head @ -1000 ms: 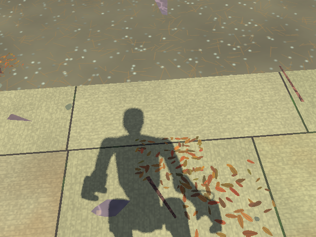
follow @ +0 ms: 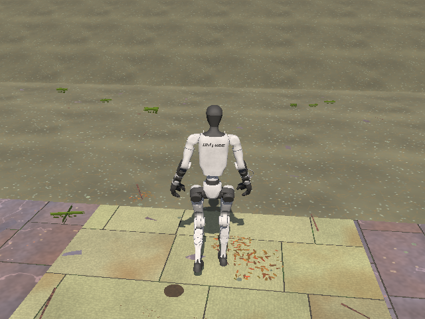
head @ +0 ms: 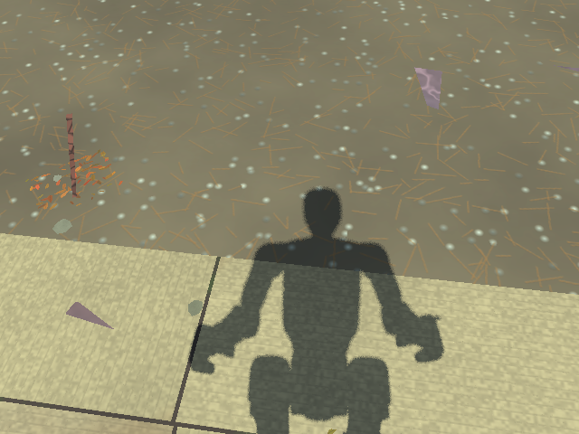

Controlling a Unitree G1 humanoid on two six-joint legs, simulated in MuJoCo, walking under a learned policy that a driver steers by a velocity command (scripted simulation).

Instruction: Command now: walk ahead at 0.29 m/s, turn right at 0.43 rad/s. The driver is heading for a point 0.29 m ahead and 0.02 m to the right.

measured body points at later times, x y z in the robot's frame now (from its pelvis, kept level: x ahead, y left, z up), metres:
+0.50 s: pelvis +0.12 +0.05 +0.01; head +0.15 +0.06 +0.46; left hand +0.32 +0.28 -0.10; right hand +0.18 -0.24 -0.09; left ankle +0.16 +0.15 -0.73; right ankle +0.08 -0.10 -0.69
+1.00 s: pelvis +0.14 +0.02 +0.00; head +0.14 +0.02 +0.45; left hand +0.30 +0.25 -0.12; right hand +0.18 -0.26 -0.13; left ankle +0.16 +0.15 -0.73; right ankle +0.09 -0.10 -0.73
